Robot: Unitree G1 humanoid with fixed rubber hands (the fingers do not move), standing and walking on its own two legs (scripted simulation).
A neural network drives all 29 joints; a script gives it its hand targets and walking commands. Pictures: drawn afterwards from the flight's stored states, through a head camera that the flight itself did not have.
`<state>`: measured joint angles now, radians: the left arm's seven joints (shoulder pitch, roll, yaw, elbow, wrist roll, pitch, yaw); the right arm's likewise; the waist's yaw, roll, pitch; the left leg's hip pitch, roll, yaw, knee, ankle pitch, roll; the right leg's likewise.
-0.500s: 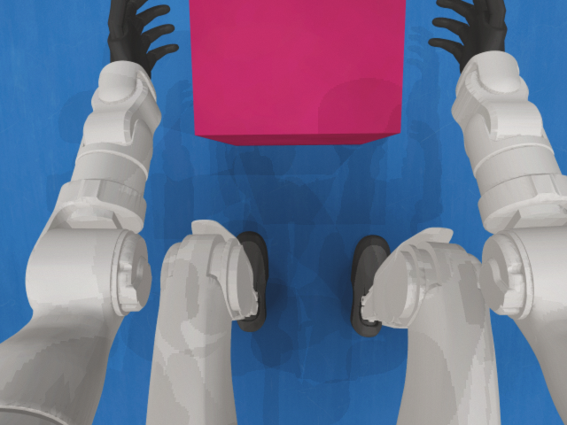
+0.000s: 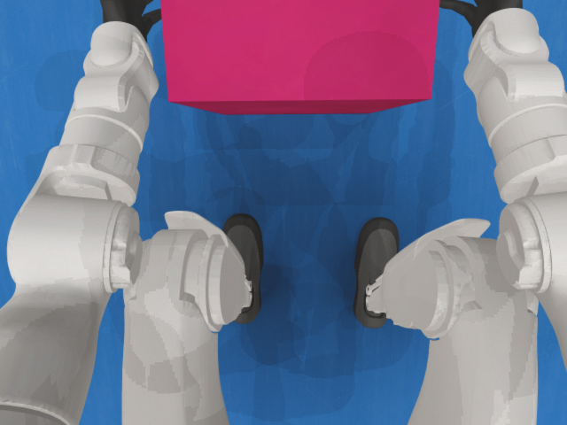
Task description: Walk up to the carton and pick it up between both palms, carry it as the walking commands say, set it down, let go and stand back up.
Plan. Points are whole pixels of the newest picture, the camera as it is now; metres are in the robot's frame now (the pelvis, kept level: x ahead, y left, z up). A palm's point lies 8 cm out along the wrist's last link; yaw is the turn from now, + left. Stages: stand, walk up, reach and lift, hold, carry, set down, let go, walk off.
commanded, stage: reach and lift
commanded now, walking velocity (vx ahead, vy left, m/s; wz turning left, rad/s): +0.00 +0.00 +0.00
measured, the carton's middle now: (297, 37) +0.52 +0.03 -0.24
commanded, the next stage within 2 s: none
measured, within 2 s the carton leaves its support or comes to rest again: leaves its support in 1.34 s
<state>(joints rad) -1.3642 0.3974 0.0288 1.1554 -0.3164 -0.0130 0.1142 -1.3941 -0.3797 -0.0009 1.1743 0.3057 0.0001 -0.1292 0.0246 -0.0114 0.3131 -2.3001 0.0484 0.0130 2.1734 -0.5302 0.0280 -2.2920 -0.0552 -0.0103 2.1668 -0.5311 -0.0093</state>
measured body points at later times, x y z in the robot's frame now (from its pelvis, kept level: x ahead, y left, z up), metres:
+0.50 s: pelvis +0.00 +0.00 +0.01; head +0.36 +0.01 +0.26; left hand +0.53 +0.20 -0.18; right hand +0.55 -0.14 -0.18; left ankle +0.12 +0.12 -0.33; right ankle +0.12 -0.12 -0.33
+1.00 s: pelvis -0.01 +0.00 +0.00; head +0.36 +0.02 +0.26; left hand +0.53 +0.20 -0.18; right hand +0.55 -0.14 -0.18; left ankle +0.12 +0.12 -0.33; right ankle +0.12 -0.12 -0.33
